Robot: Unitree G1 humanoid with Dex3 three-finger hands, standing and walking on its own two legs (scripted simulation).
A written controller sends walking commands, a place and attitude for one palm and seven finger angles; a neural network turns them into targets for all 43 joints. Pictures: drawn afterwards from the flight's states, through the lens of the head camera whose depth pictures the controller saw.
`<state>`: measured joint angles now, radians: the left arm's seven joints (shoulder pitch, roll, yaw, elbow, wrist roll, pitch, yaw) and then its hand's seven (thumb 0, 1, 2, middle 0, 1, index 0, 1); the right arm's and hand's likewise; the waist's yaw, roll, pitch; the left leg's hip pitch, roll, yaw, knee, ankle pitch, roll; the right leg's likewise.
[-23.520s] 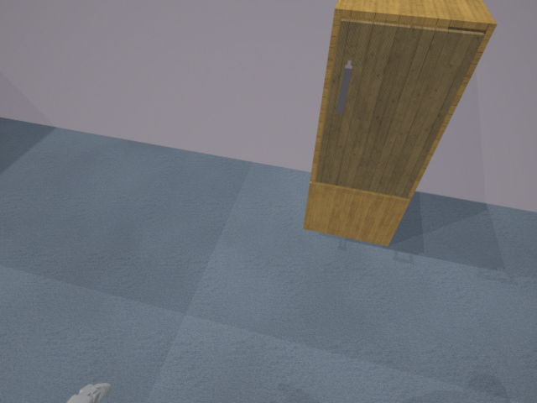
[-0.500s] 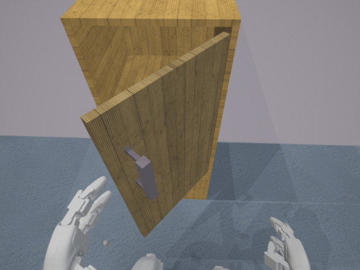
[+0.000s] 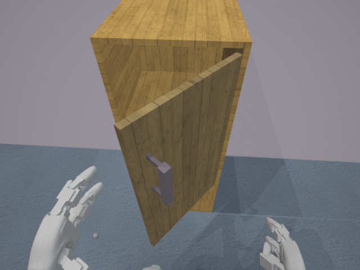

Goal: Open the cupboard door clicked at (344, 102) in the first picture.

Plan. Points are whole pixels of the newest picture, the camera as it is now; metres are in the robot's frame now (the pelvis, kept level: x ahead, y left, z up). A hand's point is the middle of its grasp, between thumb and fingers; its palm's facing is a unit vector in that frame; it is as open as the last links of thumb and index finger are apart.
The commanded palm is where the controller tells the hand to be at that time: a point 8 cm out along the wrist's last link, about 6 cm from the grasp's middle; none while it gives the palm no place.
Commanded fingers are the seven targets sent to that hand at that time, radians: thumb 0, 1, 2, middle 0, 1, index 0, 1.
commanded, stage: draw the hand back to the body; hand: left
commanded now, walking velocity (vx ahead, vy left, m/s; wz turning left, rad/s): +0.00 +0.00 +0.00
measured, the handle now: (159, 180) +0.30 +0.07 +0.06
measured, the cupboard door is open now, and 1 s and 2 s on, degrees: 50 50 50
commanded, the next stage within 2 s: step back with the hand held close in 1.20 s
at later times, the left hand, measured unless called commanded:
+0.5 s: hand (42, 199) +0.19 +0.23 +0.17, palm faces +0.30 -0.87 -0.38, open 13.0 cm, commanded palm +0.15 +0.28 +0.19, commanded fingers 0.00 0.38 0.68 -0.18 -0.30 -0.18 -0.30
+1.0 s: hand (22, 154) +0.23 +0.25 +0.23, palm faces +0.44 -0.81 -0.38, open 7.7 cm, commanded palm +0.18 +0.29 +0.24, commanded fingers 0.00 0.90 0.90 -0.20 -0.30 -0.20 -0.30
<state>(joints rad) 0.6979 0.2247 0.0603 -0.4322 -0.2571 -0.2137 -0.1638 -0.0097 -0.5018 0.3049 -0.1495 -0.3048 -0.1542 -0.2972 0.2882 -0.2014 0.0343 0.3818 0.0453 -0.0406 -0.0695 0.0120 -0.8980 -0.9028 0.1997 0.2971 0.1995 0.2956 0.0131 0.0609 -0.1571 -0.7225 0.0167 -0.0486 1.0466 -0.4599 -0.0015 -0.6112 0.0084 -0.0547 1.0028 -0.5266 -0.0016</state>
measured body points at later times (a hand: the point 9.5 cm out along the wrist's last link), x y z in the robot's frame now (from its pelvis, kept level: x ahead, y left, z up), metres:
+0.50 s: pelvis +0.02 +0.01 +0.05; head +0.00 +0.00 +0.49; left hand +0.17 +0.28 +0.19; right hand +0.20 -0.20 -0.02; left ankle +0.04 +0.12 -0.67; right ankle -0.01 -0.12 -0.67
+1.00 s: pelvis +0.04 +0.00 +0.07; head +0.02 -0.02 +0.52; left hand +0.20 +0.29 +0.25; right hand +0.23 -0.23 -0.01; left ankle +0.04 +0.12 -0.67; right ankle -0.01 -0.12 -0.67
